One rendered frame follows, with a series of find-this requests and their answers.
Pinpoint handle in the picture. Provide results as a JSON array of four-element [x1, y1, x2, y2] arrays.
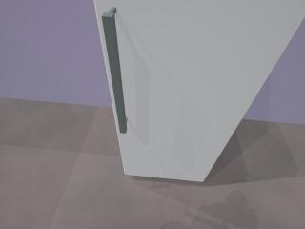
[[101, 7, 128, 134]]

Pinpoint fridge door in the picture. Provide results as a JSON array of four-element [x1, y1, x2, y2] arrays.
[[95, 0, 305, 182]]

